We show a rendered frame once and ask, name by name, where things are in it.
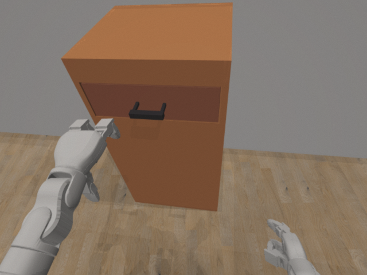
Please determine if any left robot hand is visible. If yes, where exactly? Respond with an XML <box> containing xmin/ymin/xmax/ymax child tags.
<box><xmin>54</xmin><ymin>119</ymin><xmax>120</xmax><ymax>202</ymax></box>

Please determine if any left robot forearm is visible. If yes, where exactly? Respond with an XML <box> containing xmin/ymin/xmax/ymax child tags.
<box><xmin>0</xmin><ymin>167</ymin><xmax>87</xmax><ymax>275</ymax></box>

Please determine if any drawer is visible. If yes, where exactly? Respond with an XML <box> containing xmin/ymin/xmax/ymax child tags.
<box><xmin>81</xmin><ymin>82</ymin><xmax>221</xmax><ymax>122</ymax></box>

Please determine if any handle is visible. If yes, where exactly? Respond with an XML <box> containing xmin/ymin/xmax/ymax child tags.
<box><xmin>129</xmin><ymin>102</ymin><xmax>166</xmax><ymax>120</ymax></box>

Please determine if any right robot forearm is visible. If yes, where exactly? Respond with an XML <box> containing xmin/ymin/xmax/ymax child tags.
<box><xmin>287</xmin><ymin>258</ymin><xmax>320</xmax><ymax>275</ymax></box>

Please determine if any right robot hand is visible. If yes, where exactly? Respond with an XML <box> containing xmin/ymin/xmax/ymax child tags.
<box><xmin>264</xmin><ymin>219</ymin><xmax>308</xmax><ymax>271</ymax></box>

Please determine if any cabinet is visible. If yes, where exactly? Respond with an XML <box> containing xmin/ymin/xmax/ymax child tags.
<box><xmin>61</xmin><ymin>2</ymin><xmax>233</xmax><ymax>211</ymax></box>

